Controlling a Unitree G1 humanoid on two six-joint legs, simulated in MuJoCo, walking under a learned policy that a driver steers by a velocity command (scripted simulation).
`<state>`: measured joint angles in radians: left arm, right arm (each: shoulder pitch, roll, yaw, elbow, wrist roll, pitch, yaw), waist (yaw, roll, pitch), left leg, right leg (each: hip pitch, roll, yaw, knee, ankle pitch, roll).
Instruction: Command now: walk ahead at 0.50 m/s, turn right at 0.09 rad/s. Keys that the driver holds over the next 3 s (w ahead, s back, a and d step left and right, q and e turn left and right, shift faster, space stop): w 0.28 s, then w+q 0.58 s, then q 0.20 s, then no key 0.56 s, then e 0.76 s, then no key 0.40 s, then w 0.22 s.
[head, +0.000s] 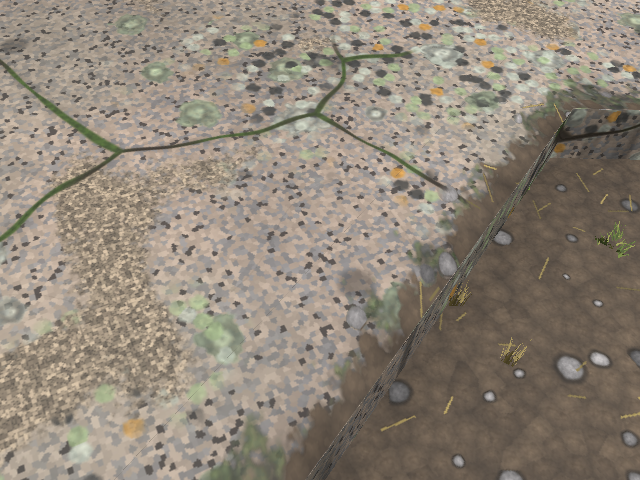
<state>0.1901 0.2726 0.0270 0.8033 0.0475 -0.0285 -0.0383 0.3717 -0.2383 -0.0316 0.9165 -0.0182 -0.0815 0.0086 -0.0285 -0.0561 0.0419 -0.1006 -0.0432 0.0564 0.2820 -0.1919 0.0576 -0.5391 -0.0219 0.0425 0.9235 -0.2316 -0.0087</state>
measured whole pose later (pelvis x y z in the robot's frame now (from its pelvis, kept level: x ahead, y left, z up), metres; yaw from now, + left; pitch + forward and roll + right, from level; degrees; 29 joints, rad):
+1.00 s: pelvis +0.44 +0.05 +0.11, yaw +21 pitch +2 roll +1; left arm 0.17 0.22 0.01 0.68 0.00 -0.09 0.00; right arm 0.27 -0.21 -0.02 0.86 -0.02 -0.03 0.02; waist 0.01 -0.01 -0.03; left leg -0.55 -0.16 0.07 1.04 -0.53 0.17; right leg -0.77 -0.02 0.09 1.75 -0.26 -0.07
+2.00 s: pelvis +0.68 +0.13 +0.16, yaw +22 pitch +1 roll +1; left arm 0.16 0.28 0.06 0.66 -0.02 0.02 -0.04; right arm 0.22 -0.27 -0.07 0.76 0.01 -0.01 -0.07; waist -0.03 0.03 0.02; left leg -0.27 0.09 0.09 0.69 -0.43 -0.04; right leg -0.41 0.01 -0.05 0.68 -0.27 -0.06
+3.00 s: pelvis +0.68 +0.15 +0.18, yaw +2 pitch +1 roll +0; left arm 0.34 0.22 0.03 0.67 0.00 -0.02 0.01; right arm 0.22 -0.27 -0.06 0.75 0.02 -0.05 0.01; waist 0.03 0.01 -0.03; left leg -0.42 0.01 0.02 0.84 -0.42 0.06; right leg -0.15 0.00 0.04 0.41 -0.28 -0.03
